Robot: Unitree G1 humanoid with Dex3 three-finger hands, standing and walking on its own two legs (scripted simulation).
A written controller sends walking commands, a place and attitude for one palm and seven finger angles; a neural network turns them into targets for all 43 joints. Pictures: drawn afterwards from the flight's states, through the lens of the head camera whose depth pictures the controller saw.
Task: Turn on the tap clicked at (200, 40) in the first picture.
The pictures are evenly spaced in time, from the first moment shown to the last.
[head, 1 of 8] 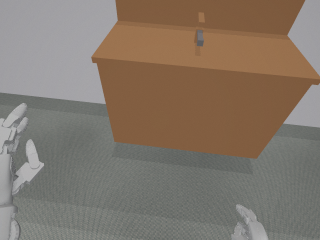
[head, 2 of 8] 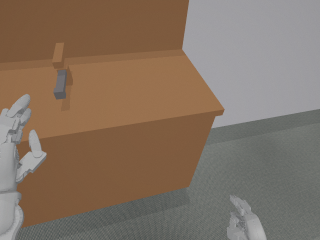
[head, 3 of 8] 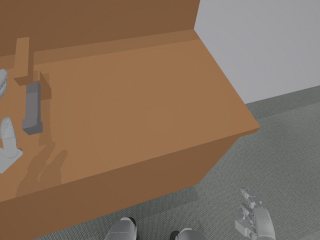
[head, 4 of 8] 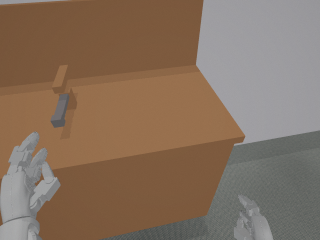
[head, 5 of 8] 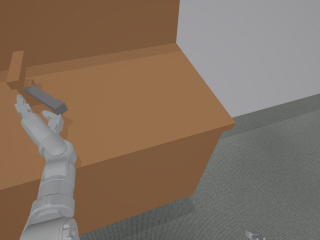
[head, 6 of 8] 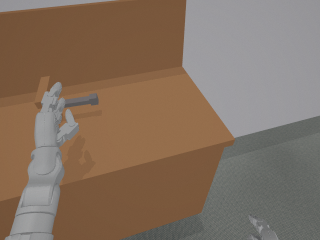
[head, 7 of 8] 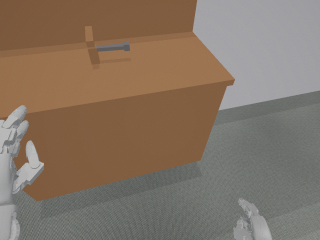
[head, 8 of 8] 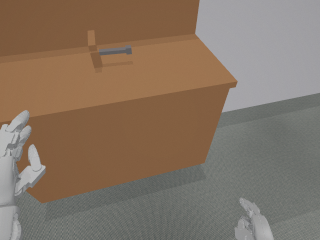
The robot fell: no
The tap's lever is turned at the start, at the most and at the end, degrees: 0 86 86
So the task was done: yes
